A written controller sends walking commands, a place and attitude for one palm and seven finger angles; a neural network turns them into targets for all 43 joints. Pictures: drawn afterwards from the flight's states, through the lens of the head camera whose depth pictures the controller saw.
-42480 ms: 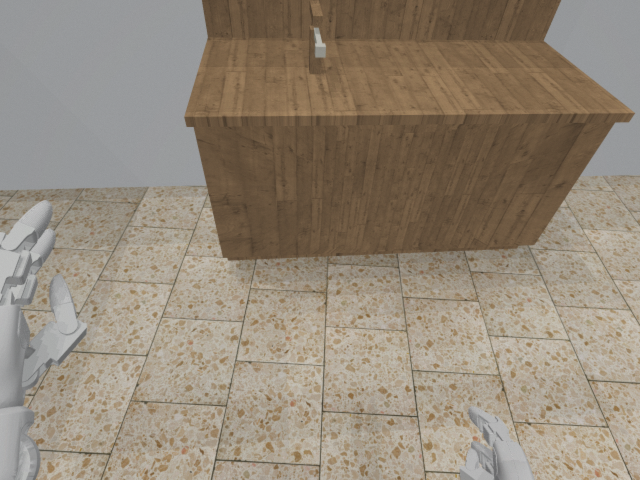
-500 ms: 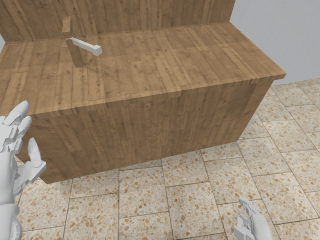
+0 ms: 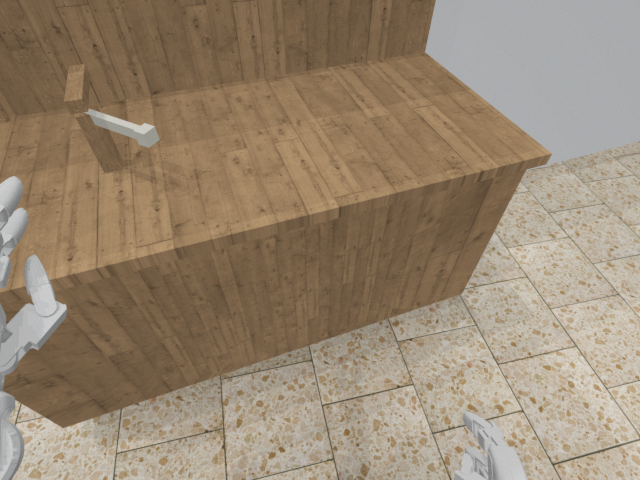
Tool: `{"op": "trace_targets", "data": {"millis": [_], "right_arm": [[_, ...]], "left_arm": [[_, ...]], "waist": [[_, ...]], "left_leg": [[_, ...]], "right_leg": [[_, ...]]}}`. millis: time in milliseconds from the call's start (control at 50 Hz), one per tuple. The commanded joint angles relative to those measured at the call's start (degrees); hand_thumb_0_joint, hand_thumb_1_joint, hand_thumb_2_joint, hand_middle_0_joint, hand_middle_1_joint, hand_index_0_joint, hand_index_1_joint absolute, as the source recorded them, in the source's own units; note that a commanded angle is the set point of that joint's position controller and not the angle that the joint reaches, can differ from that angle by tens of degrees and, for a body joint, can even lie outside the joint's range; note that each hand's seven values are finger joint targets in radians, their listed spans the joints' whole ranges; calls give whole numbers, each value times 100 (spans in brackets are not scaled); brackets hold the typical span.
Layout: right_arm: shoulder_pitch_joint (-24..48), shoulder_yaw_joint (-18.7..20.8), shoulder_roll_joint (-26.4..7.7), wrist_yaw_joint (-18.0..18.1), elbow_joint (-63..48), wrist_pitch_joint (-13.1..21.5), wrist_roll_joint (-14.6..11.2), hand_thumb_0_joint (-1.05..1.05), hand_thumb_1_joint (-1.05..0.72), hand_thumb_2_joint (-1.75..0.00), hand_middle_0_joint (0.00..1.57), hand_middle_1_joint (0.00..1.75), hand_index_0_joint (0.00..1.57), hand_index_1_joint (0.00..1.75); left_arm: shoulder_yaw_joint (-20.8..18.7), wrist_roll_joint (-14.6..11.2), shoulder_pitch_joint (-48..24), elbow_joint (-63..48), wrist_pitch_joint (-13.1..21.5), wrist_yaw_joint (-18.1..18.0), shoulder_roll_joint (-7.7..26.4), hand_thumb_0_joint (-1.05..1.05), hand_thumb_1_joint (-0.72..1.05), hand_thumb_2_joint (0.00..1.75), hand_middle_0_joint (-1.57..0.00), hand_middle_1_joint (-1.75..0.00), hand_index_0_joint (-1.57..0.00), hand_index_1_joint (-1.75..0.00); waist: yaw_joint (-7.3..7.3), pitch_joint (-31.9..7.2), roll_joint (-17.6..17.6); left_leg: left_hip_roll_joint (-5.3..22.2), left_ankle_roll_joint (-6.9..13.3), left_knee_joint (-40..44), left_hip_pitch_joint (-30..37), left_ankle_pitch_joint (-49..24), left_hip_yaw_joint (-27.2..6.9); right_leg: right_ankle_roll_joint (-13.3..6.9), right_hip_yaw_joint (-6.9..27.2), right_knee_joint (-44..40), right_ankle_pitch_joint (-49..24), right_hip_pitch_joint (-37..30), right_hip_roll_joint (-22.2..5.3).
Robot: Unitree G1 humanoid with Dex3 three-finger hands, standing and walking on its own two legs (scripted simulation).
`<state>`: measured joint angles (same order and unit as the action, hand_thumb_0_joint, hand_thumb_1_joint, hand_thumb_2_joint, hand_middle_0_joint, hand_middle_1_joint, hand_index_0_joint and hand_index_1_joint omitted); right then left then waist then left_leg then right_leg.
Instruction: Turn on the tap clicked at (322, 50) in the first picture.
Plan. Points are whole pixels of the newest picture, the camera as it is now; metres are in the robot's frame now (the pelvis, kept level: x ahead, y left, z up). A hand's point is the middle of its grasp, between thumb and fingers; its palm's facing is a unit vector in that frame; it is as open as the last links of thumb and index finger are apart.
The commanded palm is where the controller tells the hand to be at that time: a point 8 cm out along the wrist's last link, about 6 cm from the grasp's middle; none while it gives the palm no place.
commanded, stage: take the last steps up to it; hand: left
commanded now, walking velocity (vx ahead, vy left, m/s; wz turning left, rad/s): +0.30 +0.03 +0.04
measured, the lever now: (146, 135) +0.64 +0.34 +0.08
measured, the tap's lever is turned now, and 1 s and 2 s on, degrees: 44 44 44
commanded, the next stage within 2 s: come to a stop and stand still in 0.54 s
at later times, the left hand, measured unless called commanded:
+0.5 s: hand (123, 198) +0.37 +0.24 +0.18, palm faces +0.41 -0.81 -0.42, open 7.4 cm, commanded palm +0.29 +0.28 +0.19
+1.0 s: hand (159, 161) +0.44 +0.22 +0.18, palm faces +0.37 -0.82 -0.44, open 7.4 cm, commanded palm +0.37 +0.27 +0.19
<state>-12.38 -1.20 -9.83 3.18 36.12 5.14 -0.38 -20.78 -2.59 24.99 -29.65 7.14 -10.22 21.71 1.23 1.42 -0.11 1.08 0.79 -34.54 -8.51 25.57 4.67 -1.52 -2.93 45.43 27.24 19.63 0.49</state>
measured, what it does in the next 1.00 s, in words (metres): walks ahead: right foot, then left foot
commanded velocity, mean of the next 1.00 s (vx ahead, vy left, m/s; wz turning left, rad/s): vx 0.04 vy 0.04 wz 0.02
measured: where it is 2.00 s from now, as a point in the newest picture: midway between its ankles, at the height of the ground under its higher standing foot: outside the picture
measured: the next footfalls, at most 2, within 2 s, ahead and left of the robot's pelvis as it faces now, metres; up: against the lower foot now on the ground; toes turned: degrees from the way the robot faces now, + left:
right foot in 0.04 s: +0.08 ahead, -0.09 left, +0.00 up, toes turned -4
left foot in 0.38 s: +0.24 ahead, +0.15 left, +0.00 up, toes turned +5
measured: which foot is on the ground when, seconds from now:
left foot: down 0.00-0.06, up 0.08-0.36, down 0.38-0.60, up 0.62-0.82, down 0.84-1.00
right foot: up 0.00-0.02, down 0.04-0.38, up 0.40-0.56, down 0.58-1.00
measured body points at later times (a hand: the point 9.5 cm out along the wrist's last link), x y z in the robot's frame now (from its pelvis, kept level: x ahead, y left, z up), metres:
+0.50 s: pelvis +0.13 +0.00 +0.00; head +0.16 -0.01 +0.44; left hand +0.34 +0.28 +0.20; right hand +0.33 -0.23 -0.08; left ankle +0.20 +0.14 -0.72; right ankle +0.09 -0.09 -0.68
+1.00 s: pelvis +0.22 -0.01 +0.01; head +0.26 -0.02 +0.46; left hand +0.42 +0.26 +0.20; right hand +0.42 -0.24 -0.07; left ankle +0.25 +0.11 -0.72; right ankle +0.19 -0.11 -0.72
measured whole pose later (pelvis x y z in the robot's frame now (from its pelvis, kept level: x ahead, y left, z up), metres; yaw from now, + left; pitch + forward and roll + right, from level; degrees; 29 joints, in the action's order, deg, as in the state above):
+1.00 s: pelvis +0.22 -0.01 +0.01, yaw +1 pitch -1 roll +1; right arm -6.8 1.0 -12.3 3.7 32.8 5.7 -0.7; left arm -18.9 -3.0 26.0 -31.3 6.0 -8.8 22.1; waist -0.2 5.9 0.3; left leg 1.6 -0.2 -30.4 -15.4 13.4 5.9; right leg -1.6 -2.2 33.7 21.3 11.2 -0.7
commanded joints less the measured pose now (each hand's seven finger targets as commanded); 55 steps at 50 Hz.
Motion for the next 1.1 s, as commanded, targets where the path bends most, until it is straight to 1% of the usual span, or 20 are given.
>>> {"op": "trace_targets", "data": {"millis": [0,20,40,60,120,200,300,320,360,400,460,540,580,640,700,800,860,940,1020,1080], "right_arm": [[639,287,-862,17,-847,296,-15,0,-90,-90,20,30,20,30],[741,325,-907,21,-897,243,0,0,-90,-90,20,30,20,30],[664,367,-793,-8,-946,196,-39,0,-90,-90,20,30,20,30],[746,457,-867,-53,-1098,204,-106,0,-90,-90,20,30,20,30],[506,432,-798,-129,-890,141,-86,0,-90,-90,20,30,20,30],[756,339,-685,-24,-900,133,-18,0,-90,-90,20,30,20,30],[631,515,-746,89,-950,309,-28,0,-90,-90,20,30,20,30],[578,537,-752,98,-983,277,-64,0,-90,-90,20,30,20,30],[587,578,-964,91,-1047,172,-127,0,-90,-90,20,30,20,30],[643,524,-954,53,-1102,285,-191,0,-90,-90,20,30,20,30],[772,388,-686,32,-831,315,-158,0,-90,-90,20,30,20,30],[788,345,-684,-25,-1064,377,-135,0,-90,-90,20,30,20,30],[806,349,-559,-67,-1150,338,-92,0,-90,-90,20,30,20,30],[563,357,-702,-124,-909,428,-135,0,-90,-90,20,30,20,30],[766,274,-647,27,-830,350,-17,0,-90,-90,20,30,20,30],[851,413,-820,152,-1000,341,-76,0,-90,-90,20,30,20,30],[637,483,-925,97,-1136,342,-162,0,-90,-90,20,30,20,30],[823,356,-853,84,-1108,342,-7,0,-90,-90,20,30,20,30],[863,362,-821,117,-1268,182,-80,0,-90,-90,20,30,20,30],[822,312,-772,169,-1209,141,-31,0,-90,-90,20,30,20,30]], "left_arm": [[-704,-37,210,-643,314,-14,900,0,90,90,-20,-30,-20,-30],[-727,-53,438,-540,329,12,877,0,90,90,-20,-30,-20,-30],[-734,-40,387,-554,353,42,963,0,90,90,-20,-30,-20,-30],[-838,-182,262,-706,424,119,1004,0,90,90,-20,-30,-20,-30],[-986,-159,617,-825,662,228,1042,0,90,90,-20,-30,-20,-30],[-693,-48,-370,-1367,851,156,986,0,90,90,-20,-30,-20,-30],[-696,-108,-118,-1088,660,50,979,0,90,90,-20,-30,-20,-30],[-655,-135,-38,-1140,635,51,912,0,90,90,-20,-30,-20,-30],[-689,-172,-150,-1357,631,34,865,0,90,90,-20,-30,-20,-30],[-689,-148,-474,-876,670,46,892,0,90,90,-20,-30,-20,-30],[-835,-19,-424,-1171,459,71,1178,0,90,90,-20,-30,-20,-30],[-928,-87,490,-1438,477,92,1079,0,90,90,-20,-30,-20,-30],[-925,-86,307,-1494,365,114,1188,0,90,90,-20,-30,-20,-30],[-895,-156,-52,-1261,413,159,1062,0,90,90,-20,-30,-20,-30],[-861,-121,-77,-740,536,97,999,0,90,90,-20,-30,-20,-30],[-510,-144,-410,-1114,410,23,918,0,90,90,-20,-30,-20,-30],[-358,-151,-6,-1568,398,28,805,0,90,90,-20,-30,-20,-30],[-714,33,161,-1812,340,-5,1139,0,90,90,-20,-30,-20,-30],[-855,-151,795,-1579,283,50,1085,0,90,90,-20,-30,-20,-30],[-851,-205,779,-1156,297,55,1002,0,90,90,-20,-30,-20,-30]], "waist": [[-163,-490,-851],[-336,-776,-391],[-253,-1091,1131],[-158,-1036,1547],[-85,-282,45],[34,-337,467],[-156,-756,324],[-123,-905,159],[12,-1258,-1583],[-41,-410,-1016],[-152,-411,-1118],[-347,-668,-759],[-251,-388,2114],[-52,-424,872],[-124,-734,503],[-182,-1130,337],[-298,-1288,-740],[-283,-1023,-1136],[-215,-1369,188],[-233,-1352,-73]], "left_leg": [[954,635,233,-67,-3222,-882],[750,525,-889,-1225,-2987,-502],[127,285,-2700,-2420,-1946,124],[-252,100,-3994,-3320,254,-280],[433,-57,-3941,-3426,-5,-892],[479,-47,-1605,-1886,-1110,-45],[-118,144,396,-74,-1981,595],[-49,277,587,544,-2111,314],[1627,1242,1128,1925,-2199,-2293],[2124,1683,1954,591,-1264,-3609],[1647,1306,1434,-79,-1655,-2116],[667,510,254,-1671,-104,-523],[-195,-7,-2654,-3121,495,-8],[292,-191,-2992,-3022,-42,-670],[101,-160,-917,-1829,-573,-142],[212,71,830,293,-3977,-186],[1335,642,704,1532,-6749,-1151],[1130,389,710,741,-6202,-974],[380,-116,-27,-261,-3845,-263],[247,-168,261,-561,-2702,-304]], "right_leg": [[-91,-472,-1722,-853,-666,163],[-296,-86,-2012,-1474,-2235,4],[-819,1923,-2293,-1798,-3204,-1194],[-1230,3717,-2735,-2397,-3042,-2159],[-1292,2557,-2644,-3288,-2027,-2085],[-773,661,-2627,-4158,-1117,-1361],[-420,383,-1616,-3890,-1314,-1103],[-263,266,-951,-3662,-983,-938],[200,-116,1277,-186,880,-73],[93,652,2459,617,1434,-110],[138,643,934,336,883,-621],[132,-97,-1740,-847,-1477,-97],[-767,3600,-3338,-488,-1563,-2174],[-961,2552,-2611,-4019,-1745,-2073],[-494,972,-1843,-5908,-1998,-1497],[198,403,-1101,-5452,-1498,-984],[318,343,-681,-497,-8,-275],[181,175,-1726,-1236,-604,-131],[61,862,-2027,-5630,-1633,-769],[-3,1090,-2058,-5577,-1659,-914]]}}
